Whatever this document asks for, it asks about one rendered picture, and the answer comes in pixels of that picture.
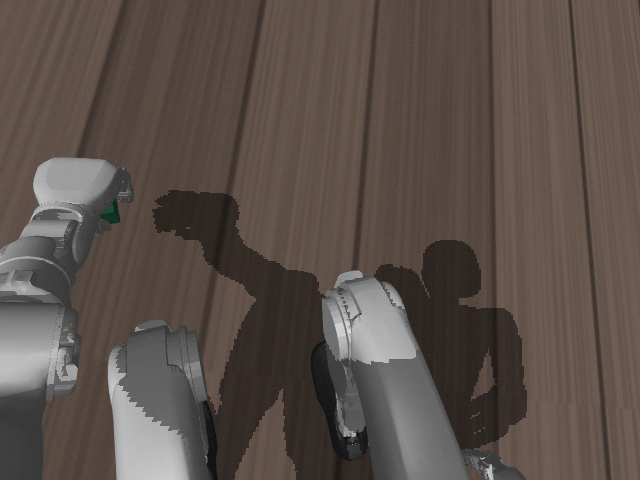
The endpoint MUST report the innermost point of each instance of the right robot hand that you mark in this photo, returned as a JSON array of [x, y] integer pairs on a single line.
[[490, 465]]

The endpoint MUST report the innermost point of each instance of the left robot hand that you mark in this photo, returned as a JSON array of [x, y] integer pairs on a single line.
[[92, 184]]

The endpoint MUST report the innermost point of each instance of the left robot arm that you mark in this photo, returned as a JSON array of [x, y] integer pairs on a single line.
[[39, 344]]

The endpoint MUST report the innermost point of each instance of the cube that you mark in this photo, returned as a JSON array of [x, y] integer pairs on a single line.
[[111, 213]]

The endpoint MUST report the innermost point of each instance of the right robot foot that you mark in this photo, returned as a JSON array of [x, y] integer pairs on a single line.
[[347, 448]]

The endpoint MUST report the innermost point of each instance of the left robot foot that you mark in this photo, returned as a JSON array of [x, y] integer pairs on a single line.
[[212, 442]]

